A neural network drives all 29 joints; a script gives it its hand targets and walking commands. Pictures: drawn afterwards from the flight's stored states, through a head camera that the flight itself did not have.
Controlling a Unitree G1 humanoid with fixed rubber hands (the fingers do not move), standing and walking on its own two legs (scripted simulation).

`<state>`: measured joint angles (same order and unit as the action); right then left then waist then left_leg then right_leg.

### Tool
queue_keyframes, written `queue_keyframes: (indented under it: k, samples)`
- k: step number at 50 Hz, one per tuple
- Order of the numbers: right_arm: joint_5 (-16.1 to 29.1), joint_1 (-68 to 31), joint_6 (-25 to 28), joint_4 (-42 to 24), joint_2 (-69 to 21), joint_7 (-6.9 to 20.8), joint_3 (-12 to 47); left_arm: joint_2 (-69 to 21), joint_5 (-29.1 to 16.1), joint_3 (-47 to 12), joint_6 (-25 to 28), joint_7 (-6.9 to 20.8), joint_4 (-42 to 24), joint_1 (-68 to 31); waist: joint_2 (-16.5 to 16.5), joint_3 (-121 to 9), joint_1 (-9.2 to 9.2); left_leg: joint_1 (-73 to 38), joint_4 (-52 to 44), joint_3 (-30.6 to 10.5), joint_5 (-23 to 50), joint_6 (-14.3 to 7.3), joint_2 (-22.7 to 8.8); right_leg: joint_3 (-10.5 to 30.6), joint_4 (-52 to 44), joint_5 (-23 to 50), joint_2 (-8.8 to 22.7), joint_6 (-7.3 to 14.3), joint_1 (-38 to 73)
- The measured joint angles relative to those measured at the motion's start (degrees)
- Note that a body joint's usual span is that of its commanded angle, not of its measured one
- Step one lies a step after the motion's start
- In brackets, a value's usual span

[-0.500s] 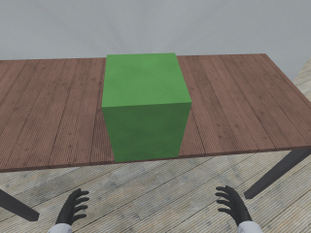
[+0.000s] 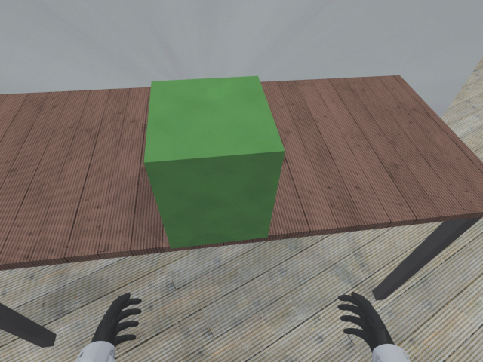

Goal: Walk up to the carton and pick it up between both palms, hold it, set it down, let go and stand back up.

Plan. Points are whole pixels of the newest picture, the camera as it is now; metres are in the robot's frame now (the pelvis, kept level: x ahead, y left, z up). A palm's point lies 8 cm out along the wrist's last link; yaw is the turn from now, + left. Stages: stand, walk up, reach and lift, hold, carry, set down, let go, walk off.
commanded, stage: let go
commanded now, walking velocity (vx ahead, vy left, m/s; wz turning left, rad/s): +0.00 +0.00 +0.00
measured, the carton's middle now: (213, 164) +0.45 +0.05 +0.06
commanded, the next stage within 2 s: stand in 0.20 s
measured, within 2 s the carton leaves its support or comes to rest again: neither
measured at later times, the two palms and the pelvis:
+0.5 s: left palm out of the picture +0.04 +0.29 -0.13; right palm out of the picture +0.09 -0.23 -0.12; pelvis -0.01 +0.01 -0.02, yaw +10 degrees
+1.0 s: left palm out of the picture -0.06 +0.22 -0.14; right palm out of the picture +0.07 -0.24 -0.13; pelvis -0.04 -0.02 -0.01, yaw +16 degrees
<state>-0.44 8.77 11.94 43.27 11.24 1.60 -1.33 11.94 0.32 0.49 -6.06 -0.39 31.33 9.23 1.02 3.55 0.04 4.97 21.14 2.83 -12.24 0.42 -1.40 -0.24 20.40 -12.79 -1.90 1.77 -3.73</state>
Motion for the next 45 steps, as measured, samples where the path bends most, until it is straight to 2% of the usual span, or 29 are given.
queue_keyframes:
  k: [8, 11, 13, 15, 19, 23, 25, 28, 32, 35, 37, 39, 42, 45]
  samples:
    - [-0.25, 0.62, -1.02, -1.02, -0.13, 0.10, 0.04, -0.35, 0.27, 0.13, -0.90, -0.18, 0.25, 0.26, 0.35, -0.07, -0.08, -0.37, -0.25, 0.22, 0.16, 0.12, -0.09, 0.11, 0.31, -0.04, -0.06, 0.16, 0.00]
    - [-0.33, 2.08, -1.06, -3.81, -0.09, -0.05, -0.86, -0.53, -0.95, -0.39, -0.75, -0.20, -0.71, 0.40, 0.32, -0.50, -0.86, 0.90, 0.91, 0.22, -0.25, 0.13, -0.10, 0.06, 1.50, -0.48, -0.03, 0.13, -1.28]
    - [-0.80, 3.15, -3.65, -4.57, 0.41, -0.61, -1.00, -0.12, 1.88, -0.09, 1.20, 0.29, 0.17, -0.21, 0.29, -1.41, 0.33, 4.66, 4.00, -1.86, -0.97, 0.02, 0.26, -1.97, 3.42, -1.47, 0.35, 0.06, -3.59]
    - [-1.36, 4.79, -6.94, -4.08, 1.25, -0.96, -1.10, 0.57, 2.97, 0.86, 3.26, 0.50, 0.92, -0.75, -0.01, -1.48, -0.29, 8.32, 7.57, -3.62, -2.05, 0.03, 0.39, -3.73, 5.65, -2.58, 0.46, 0.15, -6.04]
    - [-1.88, 8.40, -10.30, -2.91, 2.17, -0.92, -1.32, 2.40, 2.58, 2.73, 4.43, 0.38, 4.16, 1.05, -1.05, -1.61, -0.65, 14.23, 14.69, -4.69, -3.87, -0.10, 0.09, -6.78, 9.62, -4.69, 0.64, 0.47, -9.34]
    - [-2.66, 11.28, -10.88, -2.53, 1.72, -0.50, -1.13, 3.51, 1.97, 3.99, 3.92, -0.05, 8.16, 4.22, -0.05, -2.33, -0.87, 15.70, 16.94, -5.13, -5.84, -1.14, 1.54, -8.04, 13.77, -7.30, 2.43, -0.29, -11.06]
    - [-2.80, 12.09, -10.93, -2.82, 1.53, -0.80, -0.93, 3.64, 1.49, 4.20, 3.35, -0.01, 9.58, 5.06, 0.20, -2.57, -0.53, 16.38, 16.86, -6.01, -5.45, -1.60, 2.61, -5.96, 17.34, -12.24, 1.86, -0.88, -12.61]
    - [-2.96, 12.12, -11.41, -2.78, 1.47, -1.49, -0.64, 2.88, 0.70, 3.72, 2.96, 0.24, 11.13, 6.00, -0.66, -3.00, -0.31, 16.14, 13.18, -7.70, -2.57, -1.79, 3.48, -1.96, 23.74, -18.52, -0.22, -0.46, -14.99]
    - [-2.44, 10.37, -12.38, -2.56, 1.60, -2.10, -0.59, 1.82, 0.99, 2.74, 3.77, -0.44, 12.57, 7.44, -1.35, -3.58, -0.73, 15.14, 7.86, -9.11, 1.46, -1.40, 4.53, 0.02, 19.25, -14.08, -0.61, -0.19, -13.57]
    - [-1.44, 8.84, -13.07, -2.10, 1.99, -2.33, -0.91, 1.12, 1.13, 2.14, 5.01, -1.07, 13.98, 8.91, -1.86, -4.10, -1.56, 15.32, 8.18, -9.50, 1.98, -0.62, 5.31, 0.45, 8.71, -3.64, -0.39, 0.56, -9.56]
    - [-1.32, 8.72, -13.44, -1.21, 2.21, -2.38, -1.18, 0.39, 1.89, 1.61, 5.29, -1.16, 15.19, 10.20, -3.20, -5.26, -1.89, 16.00, 11.16, -9.68, -4.50, -0.84, 4.89, -0.23, 7.96, -2.74, -0.91, 1.12, -8.93]
    - [-1.57, 9.03, -13.76, -0.64, 1.96, -2.07, -1.04, 0.11, 2.29, 1.42, 5.61, -0.89, 16.00, 11.33, -2.71, -6.37, -2.45, 16.51, 16.06, -8.37, -9.15, -1.41, 4.78, 0.14, 6.88, -3.31, -0.62, 1.46, -8.47]
    - [-1.83, 9.40, -13.52, 0.01, 1.96, -1.87, -1.15, -0.72, 2.06, 0.92, 6.50, -0.93, 17.06, 11.05, -2.61, -6.38, -1.92, 16.47, 21.18, -7.72, -10.63, -1.65, 4.15, -0.44, 4.76, -2.25, -0.55, 1.65, -8.05]
    - [-1.36, 9.89, -13.18, 1.36, 1.98, -2.40, -1.09, -1.40, 1.61, 0.55, 7.40, -1.06, 18.04, 9.96, -2.82, -5.67, -1.59, 13.68, 18.99, -6.64, -11.71, -1.07, 2.68, -0.95, 4.73, -1.72, -1.00, 1.71, -8.49]
